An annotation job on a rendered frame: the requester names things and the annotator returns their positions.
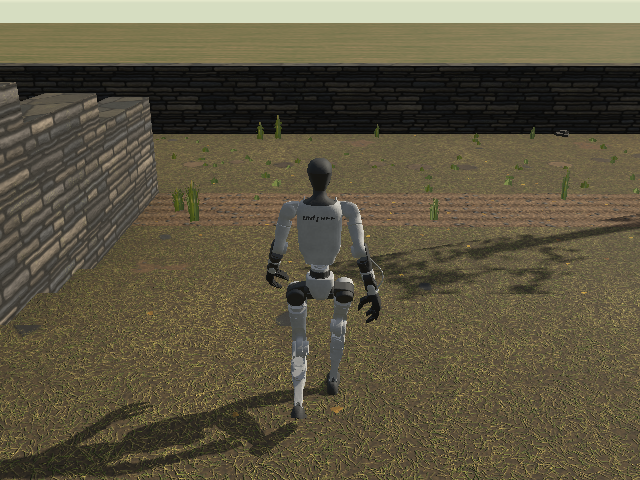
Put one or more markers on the robot left thigh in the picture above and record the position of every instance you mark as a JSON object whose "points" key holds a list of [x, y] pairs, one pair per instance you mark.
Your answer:
{"points": [[297, 306]]}

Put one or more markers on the robot right forearm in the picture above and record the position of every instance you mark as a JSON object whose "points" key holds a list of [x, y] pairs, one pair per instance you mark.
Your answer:
{"points": [[367, 273]]}

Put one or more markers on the robot left shin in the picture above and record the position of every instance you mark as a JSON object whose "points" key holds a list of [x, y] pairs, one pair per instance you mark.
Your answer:
{"points": [[298, 372]]}

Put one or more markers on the left robot upper arm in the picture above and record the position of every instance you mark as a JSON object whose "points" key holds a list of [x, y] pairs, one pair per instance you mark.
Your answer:
{"points": [[287, 212]]}

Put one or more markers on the right robot upper arm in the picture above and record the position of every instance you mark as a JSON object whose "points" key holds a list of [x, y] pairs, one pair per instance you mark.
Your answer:
{"points": [[351, 212]]}

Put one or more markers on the left robot hand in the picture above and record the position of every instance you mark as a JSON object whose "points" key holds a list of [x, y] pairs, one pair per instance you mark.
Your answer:
{"points": [[280, 274]]}

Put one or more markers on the robot left forearm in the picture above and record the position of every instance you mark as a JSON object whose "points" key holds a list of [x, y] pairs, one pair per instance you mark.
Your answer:
{"points": [[274, 260]]}

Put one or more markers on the right robot hand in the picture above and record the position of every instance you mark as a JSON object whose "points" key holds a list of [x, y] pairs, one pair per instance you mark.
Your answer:
{"points": [[375, 308]]}

